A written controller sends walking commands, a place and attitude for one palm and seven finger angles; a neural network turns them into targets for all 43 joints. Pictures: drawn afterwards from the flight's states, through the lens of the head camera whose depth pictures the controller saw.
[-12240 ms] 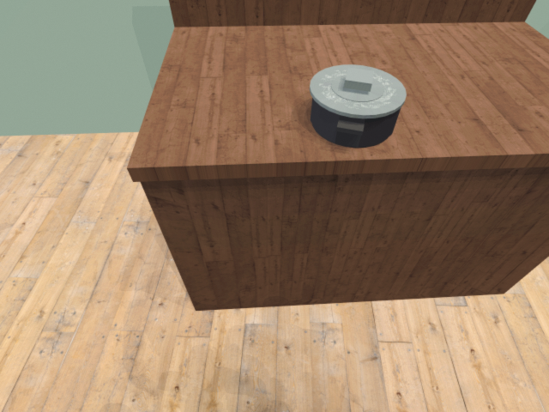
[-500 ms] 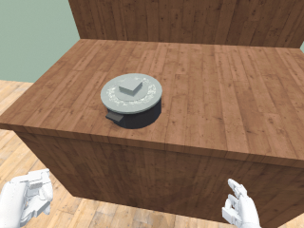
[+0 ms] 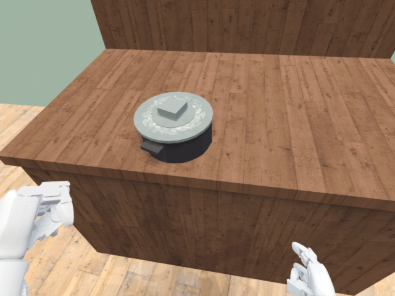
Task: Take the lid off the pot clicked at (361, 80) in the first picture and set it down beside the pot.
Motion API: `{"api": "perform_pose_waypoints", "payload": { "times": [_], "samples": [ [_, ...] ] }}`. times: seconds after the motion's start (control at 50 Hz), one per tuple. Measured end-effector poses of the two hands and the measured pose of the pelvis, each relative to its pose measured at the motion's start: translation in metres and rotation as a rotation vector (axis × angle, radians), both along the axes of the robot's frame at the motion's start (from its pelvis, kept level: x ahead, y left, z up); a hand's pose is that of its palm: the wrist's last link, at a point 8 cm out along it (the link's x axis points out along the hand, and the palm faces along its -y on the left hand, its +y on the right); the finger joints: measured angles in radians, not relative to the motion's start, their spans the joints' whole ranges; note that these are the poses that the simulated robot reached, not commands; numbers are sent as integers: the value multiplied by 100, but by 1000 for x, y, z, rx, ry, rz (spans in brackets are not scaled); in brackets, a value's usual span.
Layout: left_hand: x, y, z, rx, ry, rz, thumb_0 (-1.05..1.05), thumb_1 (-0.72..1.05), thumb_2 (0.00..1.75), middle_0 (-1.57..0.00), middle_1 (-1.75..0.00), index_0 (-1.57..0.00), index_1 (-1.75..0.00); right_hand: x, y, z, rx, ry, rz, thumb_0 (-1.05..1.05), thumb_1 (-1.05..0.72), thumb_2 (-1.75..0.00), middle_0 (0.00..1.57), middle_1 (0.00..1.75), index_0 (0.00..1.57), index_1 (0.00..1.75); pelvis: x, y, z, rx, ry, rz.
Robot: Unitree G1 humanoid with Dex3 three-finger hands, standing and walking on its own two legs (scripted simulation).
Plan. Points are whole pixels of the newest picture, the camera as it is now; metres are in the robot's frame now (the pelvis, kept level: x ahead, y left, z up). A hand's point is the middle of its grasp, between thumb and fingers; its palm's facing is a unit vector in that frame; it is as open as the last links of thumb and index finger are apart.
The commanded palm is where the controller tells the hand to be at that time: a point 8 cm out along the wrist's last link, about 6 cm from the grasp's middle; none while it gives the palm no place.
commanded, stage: reach forward and open the fingers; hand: left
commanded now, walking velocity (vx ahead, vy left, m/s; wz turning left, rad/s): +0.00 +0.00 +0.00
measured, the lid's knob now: (172, 107) +0.51 +0.14 +0.12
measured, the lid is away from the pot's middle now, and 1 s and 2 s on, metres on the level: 0.00 0.00 0.00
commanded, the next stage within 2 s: move the open hand above the knob in 1.02 s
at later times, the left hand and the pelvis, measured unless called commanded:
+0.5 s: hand (43, 211) +0.19 +0.27 +0.15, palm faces -0.15 -0.01 -0.99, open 5.0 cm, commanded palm +0.18 +0.27 +0.21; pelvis -0.04 +0.01 +0.00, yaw +3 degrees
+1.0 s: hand (50, 180) +0.23 +0.27 +0.17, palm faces -0.10 -0.01 -1.00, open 9.9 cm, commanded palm +0.20 +0.27 +0.25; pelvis -0.06 +0.02 +0.00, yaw +2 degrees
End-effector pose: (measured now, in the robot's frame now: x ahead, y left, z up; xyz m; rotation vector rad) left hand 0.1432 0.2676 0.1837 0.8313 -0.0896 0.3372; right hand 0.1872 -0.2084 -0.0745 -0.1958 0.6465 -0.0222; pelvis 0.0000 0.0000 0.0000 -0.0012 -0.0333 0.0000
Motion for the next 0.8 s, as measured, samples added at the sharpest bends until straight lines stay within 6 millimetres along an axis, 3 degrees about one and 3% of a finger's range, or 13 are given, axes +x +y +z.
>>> {"api": "perform_pose_waypoints", "payload": {
  "times": [0.1, 0.18, 0.38, 0.8],
  "samples": [
    [6, -3, 7, 459, 183, -8, 1, 80, 95, -128, -141, -128, -141, 2, -6, -10, 15, 71, 14, 1, -90, -90, 20, 30, 20, 30, -10, 2, -4, -5, 30, -2],
    [10, 1, 10, 643, 314, -39, 1, 71, 101, -125, -131, -126, -131, 7, -8, -13, 40, 74, 4, 1, -90, -90, 20, 30, 20, 30, -16, 4, -5, -9, 36, 11],
    [23, 2, 14, 699, 476, -186, 0, 41, 120, -116, -98, -116, -98, 6, 6, -8, 60, 29, 30, 1, -91, -90, 20, 30, 19, 30, -32, 8, -2, -16, 13, 47],
    [61, 7, 36, 711, 390, -219, 0, -20, 147, -91, -25, -92, -25, -35, 22, -9, 62, 69, 49, 1, -90, -90, 20, 30, 20, 30, -59, 20, -1, -16, -24, 33]
  ]
}}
